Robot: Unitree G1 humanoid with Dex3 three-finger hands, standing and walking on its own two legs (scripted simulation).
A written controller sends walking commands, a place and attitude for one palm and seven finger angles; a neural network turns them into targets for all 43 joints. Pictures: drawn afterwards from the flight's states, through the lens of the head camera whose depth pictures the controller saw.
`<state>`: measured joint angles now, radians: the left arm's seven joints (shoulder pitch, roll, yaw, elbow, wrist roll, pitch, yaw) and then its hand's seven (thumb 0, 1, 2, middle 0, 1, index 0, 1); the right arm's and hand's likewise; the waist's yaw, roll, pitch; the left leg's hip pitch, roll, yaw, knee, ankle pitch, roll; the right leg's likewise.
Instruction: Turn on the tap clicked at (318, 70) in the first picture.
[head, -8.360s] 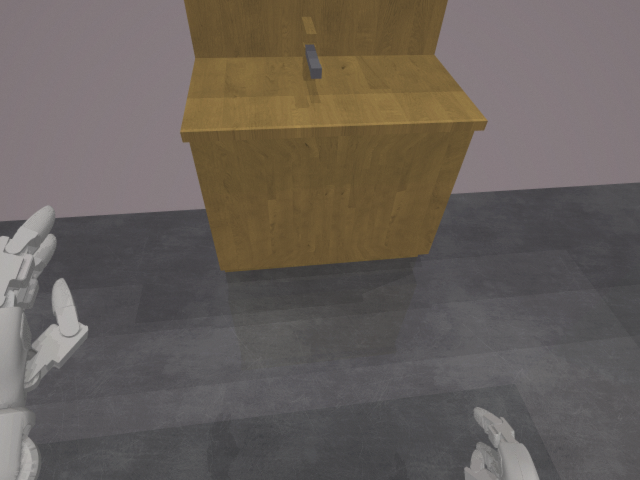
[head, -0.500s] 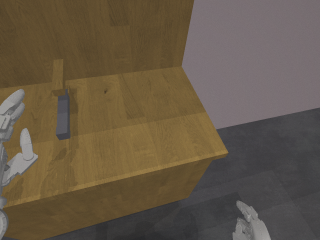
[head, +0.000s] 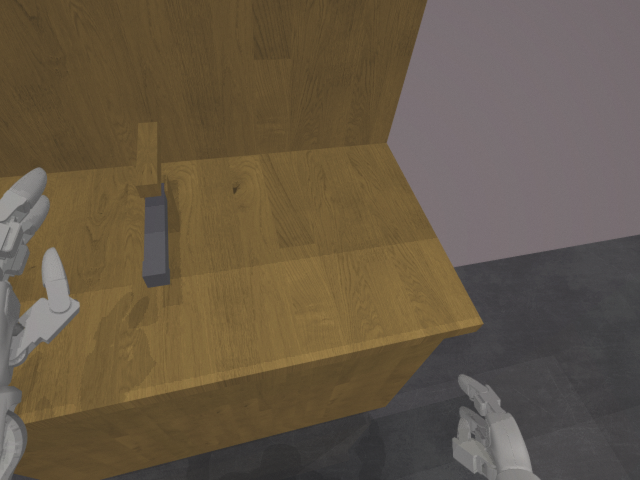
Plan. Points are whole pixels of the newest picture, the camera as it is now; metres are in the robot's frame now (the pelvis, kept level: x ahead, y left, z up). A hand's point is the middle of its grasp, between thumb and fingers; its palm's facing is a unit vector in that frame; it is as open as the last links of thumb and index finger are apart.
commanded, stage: look again from close up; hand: left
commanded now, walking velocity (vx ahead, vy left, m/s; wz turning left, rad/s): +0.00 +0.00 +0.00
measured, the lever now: (156, 273) +0.34 +0.26 +0.02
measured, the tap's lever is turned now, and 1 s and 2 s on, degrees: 0 0 0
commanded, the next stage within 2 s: shuffle to correct the standing spot in 0.24 s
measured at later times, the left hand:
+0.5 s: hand (79, 312) +0.22 +0.24 +0.15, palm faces +0.37 -0.85 -0.37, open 7.4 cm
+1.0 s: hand (164, 331) +0.21 +0.17 +0.15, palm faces +0.32 -0.87 -0.38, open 7.4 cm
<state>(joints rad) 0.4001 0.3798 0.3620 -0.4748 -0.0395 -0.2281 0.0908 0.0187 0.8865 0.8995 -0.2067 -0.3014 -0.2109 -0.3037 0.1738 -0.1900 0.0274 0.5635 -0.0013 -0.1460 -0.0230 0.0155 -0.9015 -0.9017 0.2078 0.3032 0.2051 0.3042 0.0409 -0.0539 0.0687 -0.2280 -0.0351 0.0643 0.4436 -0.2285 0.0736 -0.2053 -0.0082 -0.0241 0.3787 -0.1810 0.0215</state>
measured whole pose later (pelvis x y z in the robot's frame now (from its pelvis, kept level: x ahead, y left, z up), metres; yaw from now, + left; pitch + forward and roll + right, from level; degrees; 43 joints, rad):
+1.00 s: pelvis -0.01 -0.07 +0.00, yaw -1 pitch +2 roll -1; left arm 0.45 0.38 0.36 -0.49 -0.09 -0.16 0.08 0.02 0.89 0.90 -0.21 -0.30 -0.21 -0.30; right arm 0.20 -0.22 -0.02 0.56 0.01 -0.10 -0.04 0.02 -0.90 -0.90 0.21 0.30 0.20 0.30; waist 0.01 -0.01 0.04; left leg -0.30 0.07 0.03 0.51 -0.24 -0.02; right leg -0.27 0.09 -0.06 0.41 -0.18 -0.08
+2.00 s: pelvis +0.00 -0.02 +0.00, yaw +2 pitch +1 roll -1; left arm 0.46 0.38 0.34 -0.47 -0.06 -0.18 0.10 0.02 0.89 0.90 -0.21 -0.30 -0.21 -0.30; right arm 0.21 -0.20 0.02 0.58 0.01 -0.09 -0.04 0.02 -0.90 -0.90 0.21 0.30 0.20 0.30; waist 0.02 -0.02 0.05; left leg -0.22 -0.03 0.03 0.41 -0.20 0.05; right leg -0.19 0.00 -0.05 0.36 -0.18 0.00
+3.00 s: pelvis +0.00 -0.01 +0.00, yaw +1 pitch +0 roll -1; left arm 0.37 0.35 0.36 -0.44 -0.05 -0.26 0.10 0.02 0.89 0.90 -0.20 -0.30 -0.21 -0.30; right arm 0.19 -0.20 0.02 0.61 0.00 -0.17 -0.02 0.02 -0.90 -0.90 0.21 0.30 0.20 0.30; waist 0.05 -0.04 0.05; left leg -0.23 -0.04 0.04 0.46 -0.24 0.06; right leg -0.20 -0.01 -0.04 0.40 -0.20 0.01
